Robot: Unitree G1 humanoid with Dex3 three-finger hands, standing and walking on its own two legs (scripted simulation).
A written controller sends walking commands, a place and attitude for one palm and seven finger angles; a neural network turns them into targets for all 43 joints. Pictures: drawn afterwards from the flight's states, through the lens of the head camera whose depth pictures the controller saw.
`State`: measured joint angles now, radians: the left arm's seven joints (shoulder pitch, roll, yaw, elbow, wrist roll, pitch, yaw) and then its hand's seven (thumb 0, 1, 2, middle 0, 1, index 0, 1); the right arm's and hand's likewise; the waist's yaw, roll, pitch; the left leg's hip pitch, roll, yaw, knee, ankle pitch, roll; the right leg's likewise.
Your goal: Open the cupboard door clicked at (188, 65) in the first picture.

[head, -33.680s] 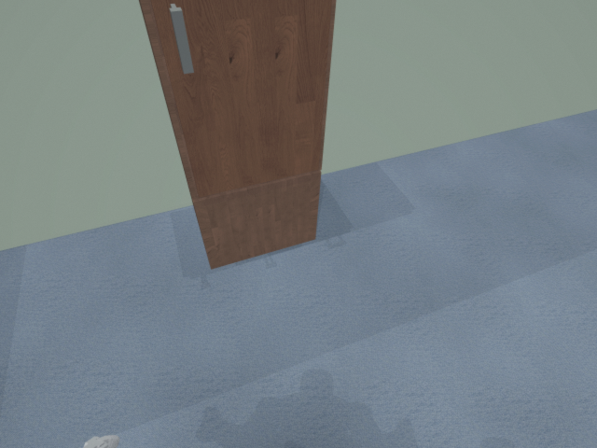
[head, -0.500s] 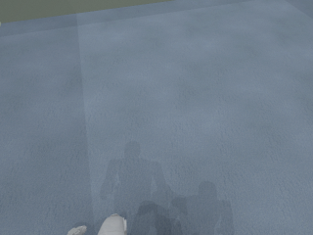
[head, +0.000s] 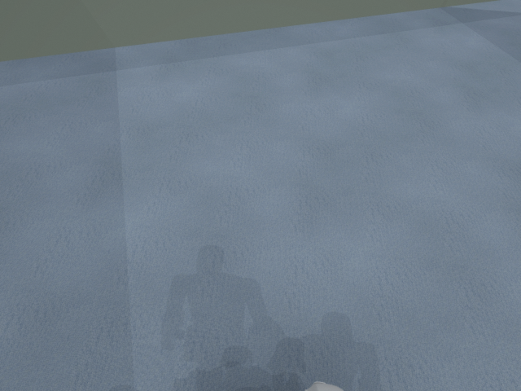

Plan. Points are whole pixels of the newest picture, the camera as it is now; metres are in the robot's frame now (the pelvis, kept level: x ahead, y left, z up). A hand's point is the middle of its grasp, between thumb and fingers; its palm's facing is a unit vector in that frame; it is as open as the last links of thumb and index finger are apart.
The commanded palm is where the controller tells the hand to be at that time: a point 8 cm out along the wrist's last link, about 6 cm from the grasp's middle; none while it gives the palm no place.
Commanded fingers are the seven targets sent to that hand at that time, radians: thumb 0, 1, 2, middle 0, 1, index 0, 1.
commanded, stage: turn to face it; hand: left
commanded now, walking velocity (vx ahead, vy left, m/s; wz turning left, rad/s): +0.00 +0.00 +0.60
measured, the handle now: out of the picture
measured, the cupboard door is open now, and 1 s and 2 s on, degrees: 36 36 36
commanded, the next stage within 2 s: none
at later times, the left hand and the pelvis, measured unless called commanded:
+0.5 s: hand out of the picture +0.14 +0.22 -0.18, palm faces +0.32 -0.91 -0.25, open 7.4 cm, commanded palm none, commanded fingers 0.00 0.90 0.90 -0.20 -0.30 -0.20 -0.30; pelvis +0.12 +0.00 -0.02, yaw +17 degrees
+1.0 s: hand out of the picture +0.10 +0.11 -0.16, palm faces +0.61 -0.75 -0.26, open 7.3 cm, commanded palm none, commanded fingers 0.00 0.90 0.90 -0.20 -0.30 -0.20 -0.30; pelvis +0.18 -0.06 +0.00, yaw +38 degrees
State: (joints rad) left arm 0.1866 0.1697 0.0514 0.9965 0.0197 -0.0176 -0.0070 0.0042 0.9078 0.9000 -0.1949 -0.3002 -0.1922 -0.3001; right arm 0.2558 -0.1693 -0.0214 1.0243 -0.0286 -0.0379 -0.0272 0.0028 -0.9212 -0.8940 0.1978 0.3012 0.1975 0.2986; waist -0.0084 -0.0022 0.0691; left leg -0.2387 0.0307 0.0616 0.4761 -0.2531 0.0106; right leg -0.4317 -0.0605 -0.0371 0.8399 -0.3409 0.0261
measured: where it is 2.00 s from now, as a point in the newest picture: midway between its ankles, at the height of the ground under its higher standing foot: (280, 387)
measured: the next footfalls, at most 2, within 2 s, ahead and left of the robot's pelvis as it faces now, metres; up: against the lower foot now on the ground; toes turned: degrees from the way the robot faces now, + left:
right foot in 0.08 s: +0.10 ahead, -0.15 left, +0.00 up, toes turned -2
left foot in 0.36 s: +0.15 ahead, +0.12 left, +0.00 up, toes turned +22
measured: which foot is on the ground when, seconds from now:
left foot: down 0.00-0.10, up 0.12-0.34, down 0.36-0.70, up 0.72-1.00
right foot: up 0.00-0.06, down 0.08-0.36, up 0.38-0.68, down 0.70-1.00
